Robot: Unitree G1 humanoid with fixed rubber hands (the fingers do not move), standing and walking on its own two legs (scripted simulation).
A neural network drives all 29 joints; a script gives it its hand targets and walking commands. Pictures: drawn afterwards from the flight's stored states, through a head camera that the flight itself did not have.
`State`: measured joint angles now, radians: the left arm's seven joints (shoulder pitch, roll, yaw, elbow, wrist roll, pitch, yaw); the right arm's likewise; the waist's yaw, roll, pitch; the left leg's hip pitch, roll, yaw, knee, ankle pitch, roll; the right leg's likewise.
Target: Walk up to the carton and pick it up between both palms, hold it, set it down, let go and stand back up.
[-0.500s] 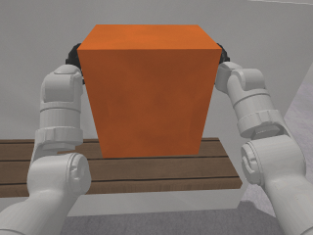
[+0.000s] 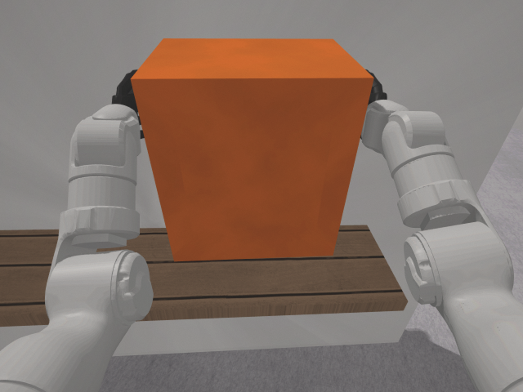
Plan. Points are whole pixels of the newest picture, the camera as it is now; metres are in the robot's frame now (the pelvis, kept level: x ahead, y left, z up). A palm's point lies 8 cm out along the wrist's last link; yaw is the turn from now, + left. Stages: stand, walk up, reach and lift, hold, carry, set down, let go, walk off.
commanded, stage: set down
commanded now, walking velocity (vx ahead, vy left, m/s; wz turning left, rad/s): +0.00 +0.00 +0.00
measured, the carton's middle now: (252, 152) +0.38 -0.01 +0.25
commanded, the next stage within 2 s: none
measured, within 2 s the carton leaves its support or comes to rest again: neither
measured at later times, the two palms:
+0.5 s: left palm (123, 114) +0.40 +0.17 +0.30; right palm (355, 120) +0.39 -0.17 +0.30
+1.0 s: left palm (138, 142) +0.40 +0.16 +0.26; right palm (355, 149) +0.39 -0.18 +0.25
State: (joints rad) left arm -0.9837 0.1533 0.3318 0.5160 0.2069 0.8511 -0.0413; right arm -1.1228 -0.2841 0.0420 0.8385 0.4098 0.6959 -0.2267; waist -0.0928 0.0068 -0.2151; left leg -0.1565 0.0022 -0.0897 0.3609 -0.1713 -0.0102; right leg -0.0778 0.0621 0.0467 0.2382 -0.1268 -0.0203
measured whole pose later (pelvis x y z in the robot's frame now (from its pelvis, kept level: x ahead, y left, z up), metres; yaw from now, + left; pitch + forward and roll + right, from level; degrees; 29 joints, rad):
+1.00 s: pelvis +0.00 +0.01 +0.00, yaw +1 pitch -7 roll -1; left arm -0.93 0.07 0.39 0.54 0.29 0.58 -0.03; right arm -0.98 -0.17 -0.16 0.92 0.15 0.25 -0.10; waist -0.11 -0.04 -0.03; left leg -0.04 -0.02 -0.08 0.32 -0.17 0.01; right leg 0.01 0.03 0.03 0.26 -0.16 -0.01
